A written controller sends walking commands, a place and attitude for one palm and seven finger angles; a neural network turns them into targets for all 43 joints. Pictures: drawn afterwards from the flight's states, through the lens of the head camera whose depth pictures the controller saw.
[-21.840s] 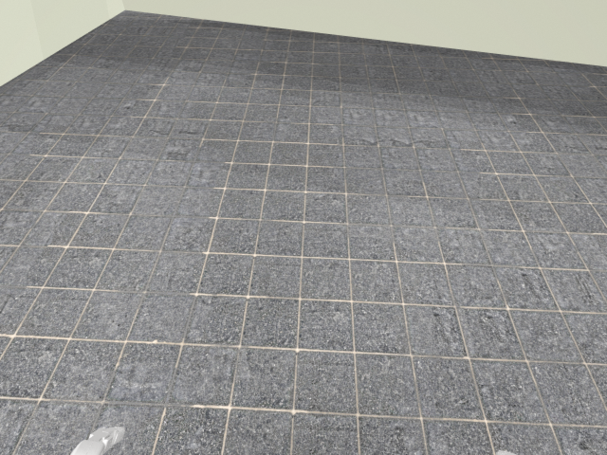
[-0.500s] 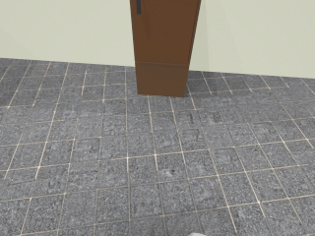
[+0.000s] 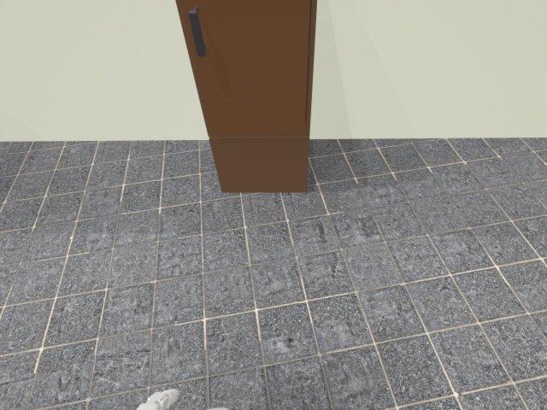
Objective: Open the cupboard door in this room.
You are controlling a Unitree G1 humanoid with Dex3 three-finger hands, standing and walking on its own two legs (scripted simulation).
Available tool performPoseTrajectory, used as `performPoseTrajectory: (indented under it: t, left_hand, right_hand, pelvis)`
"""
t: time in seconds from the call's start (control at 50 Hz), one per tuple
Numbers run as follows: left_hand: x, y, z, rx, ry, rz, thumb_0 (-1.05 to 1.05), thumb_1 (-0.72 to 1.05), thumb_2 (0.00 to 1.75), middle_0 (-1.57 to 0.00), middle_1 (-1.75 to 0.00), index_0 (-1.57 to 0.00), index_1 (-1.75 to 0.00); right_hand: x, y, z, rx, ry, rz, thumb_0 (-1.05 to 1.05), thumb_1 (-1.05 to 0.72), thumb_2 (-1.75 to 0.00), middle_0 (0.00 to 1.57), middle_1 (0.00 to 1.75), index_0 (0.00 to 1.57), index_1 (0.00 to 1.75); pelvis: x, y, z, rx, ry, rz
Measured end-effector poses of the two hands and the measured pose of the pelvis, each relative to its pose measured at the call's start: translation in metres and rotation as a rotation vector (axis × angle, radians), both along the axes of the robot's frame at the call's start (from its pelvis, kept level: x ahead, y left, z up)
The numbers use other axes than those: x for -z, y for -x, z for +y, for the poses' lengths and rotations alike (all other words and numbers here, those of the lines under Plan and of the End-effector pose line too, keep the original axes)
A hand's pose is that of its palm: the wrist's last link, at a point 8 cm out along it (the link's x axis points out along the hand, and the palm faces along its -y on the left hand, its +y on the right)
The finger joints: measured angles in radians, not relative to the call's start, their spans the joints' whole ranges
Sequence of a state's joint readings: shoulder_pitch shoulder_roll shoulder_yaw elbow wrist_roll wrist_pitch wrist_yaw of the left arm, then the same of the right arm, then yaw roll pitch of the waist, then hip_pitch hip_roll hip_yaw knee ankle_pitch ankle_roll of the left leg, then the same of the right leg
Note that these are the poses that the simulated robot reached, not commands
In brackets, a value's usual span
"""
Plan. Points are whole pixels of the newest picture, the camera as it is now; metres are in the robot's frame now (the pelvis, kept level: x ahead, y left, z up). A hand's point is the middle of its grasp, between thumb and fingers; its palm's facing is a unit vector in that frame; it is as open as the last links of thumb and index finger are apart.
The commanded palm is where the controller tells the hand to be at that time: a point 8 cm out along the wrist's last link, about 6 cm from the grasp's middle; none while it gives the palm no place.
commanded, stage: stand and wait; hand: left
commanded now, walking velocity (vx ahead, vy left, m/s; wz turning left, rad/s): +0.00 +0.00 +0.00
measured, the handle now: (198, 31) +1.13 +0.26 +0.04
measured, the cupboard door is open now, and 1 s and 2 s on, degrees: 0 0 0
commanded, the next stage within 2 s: look at it before walking up in 0.80 s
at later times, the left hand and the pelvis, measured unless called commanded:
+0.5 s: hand out of the picture +0.01 +0.20 -0.17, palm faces +0.01 -0.98 -0.18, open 7.3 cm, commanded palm none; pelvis +0.05 +0.03 +0.01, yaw -2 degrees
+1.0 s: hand out of the picture +0.05 +0.19 -0.17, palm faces -0.01 -0.98 -0.17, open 7.3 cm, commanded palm none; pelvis +0.06 +0.03 +0.01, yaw -2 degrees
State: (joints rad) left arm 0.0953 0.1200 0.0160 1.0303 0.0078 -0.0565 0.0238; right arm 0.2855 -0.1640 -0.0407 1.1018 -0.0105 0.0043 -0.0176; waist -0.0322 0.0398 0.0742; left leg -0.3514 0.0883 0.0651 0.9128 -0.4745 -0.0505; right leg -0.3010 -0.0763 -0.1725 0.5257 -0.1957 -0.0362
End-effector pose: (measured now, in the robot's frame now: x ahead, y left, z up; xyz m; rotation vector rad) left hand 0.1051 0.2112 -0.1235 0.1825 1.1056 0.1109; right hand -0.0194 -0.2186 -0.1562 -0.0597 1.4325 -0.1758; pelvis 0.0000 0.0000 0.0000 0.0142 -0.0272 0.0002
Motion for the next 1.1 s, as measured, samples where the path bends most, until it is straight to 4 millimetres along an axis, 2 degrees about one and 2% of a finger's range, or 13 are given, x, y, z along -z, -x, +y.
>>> performPoseTrajectory:
  t: [0.08, 0.16, 0.24, 0.32, 0.42, 0.52, 0.62, 0.8, 0.94, 1.1]
  left_hand:
    - [0.006, 0.002, 0.009, -0.019, 0.014, 0.018, -0.03, 0.95, 0.90, -0.21, -0.30, -0.21, -0.30]
    - [0.020, 0.012, 0.023, -0.056, 0.037, 0.066, -0.02, 0.95, 0.90, -0.21, -0.30, -0.21, -0.30]
    - [0.021, 0.030, 0.038, -0.077, 0.032, 0.133, -0.02, 0.95, 0.90, -0.21, -0.30, -0.20, -0.30]
    - [0.019, 0.057, 0.043, -0.084, 0.023, 0.227, -0.01, 0.94, 0.90, -0.20, -0.30, -0.20, -0.30]
    - [0.014, 0.088, 0.043, -0.090, 0.018, 0.348, 0.00, 0.92, 0.90, -0.20, -0.30, -0.20, -0.30]
    - [0.012, 0.102, 0.038, -0.089, 0.025, 0.415, 0.00, 0.92, 0.90, -0.20, -0.30, -0.20, -0.30]
    - [0.015, 0.095, 0.031, -0.081, 0.039, 0.413, 0.00, 0.91, 0.90, -0.20, -0.30, -0.20, -0.30]
    - [0.019, 0.061, 0.022, -0.046, 0.047, 0.339, 0.01, 0.92, 0.90, -0.20, -0.30, -0.20, -0.30]
    - [0.018, 0.054, 0.028, -0.049, 0.029, 0.319, 0.01, 0.93, 0.90, -0.20, -0.30, -0.20, -0.30]
    - [0.017, 0.057, 0.026, -0.055, 0.029, 0.320, 0.01, 0.92, 0.90, -0.20, -0.30, -0.20, -0.30]
  right_hand:
    - [-0.007, -0.043, -0.001, -0.041, 0.039, -0.089, 0.01, -0.92, -0.90, 0.20, 0.30, 0.20, 0.30]
    - [-0.015, -0.063, 0.001, -0.054, 0.083, -0.137, 0.01, -0.93, -0.90, 0.20, 0.30, 0.20, 0.30]
    - [-0.027, -0.070, 0.008, -0.069, 0.093, -0.130, 0.01, -0.93, -0.90, 0.20, 0.30, 0.20, 0.30]
    - [-0.027, -0.074, 0.015, -0.068, 0.085, -0.110, 0.01, -0.93, -0.90, 0.20, 0.30, 0.20, 0.30]
    - [-0.023, -0.071, 0.023, -0.054, 0.064, -0.074, 0.01, -0.94, -0.90, 0.20, 0.30, 0.20, 0.30]
    - [-0.019, -0.063, 0.033, -0.039, 0.040, -0.028, 0.01, -0.93, -0.90, 0.20, 0.30, 0.20, 0.30]
    - [-0.018, -0.054, 0.043, -0.022, 0.019, 0.002, 0.01, -0.92, -0.90, 0.20, 0.30, 0.20, 0.30]
    - [-0.015, -0.048, 0.054, 0.006, -0.005, 0.013, 0.01, -0.91, -0.90, 0.20, 0.30, 0.20, 0.30]
    - [-0.014, -0.043, 0.056, 0.019, -0.012, 0.021, 0.01, -0.91, -0.90, 0.20, 0.30, 0.20, 0.30]
    - [-0.014, -0.038, 0.052, 0.021, -0.007, 0.033, 0.00, -0.91, -0.90, 0.20, 0.30, 0.20, 0.30]
  pelvis:
    - [0.000, -0.008, 0.005, 0.000, 0.024, 0.001]
    - [0.003, -0.017, 0.015, 0.002, 0.042, -0.003]
    - [-0.004, -0.028, 0.019, 0.010, 0.026, 0.001]
    - [-0.008, -0.037, 0.026, 0.016, 0.021, 0.002]
    - [-0.010, -0.045, 0.032, 0.026, 0.018, 0.004]
    - [-0.010, -0.051, 0.034, 0.033, 0.015, 0.007]
    - [-0.010, -0.057, 0.034, 0.035, 0.014, 0.005]
    - [-0.009, -0.062, 0.033, 0.040, 0.015, 0.000]
    - [-0.008, -0.063, 0.031, 0.040, 0.014, 0.000]
    - [-0.008, -0.062, 0.030, 0.038, 0.013, 0.000]
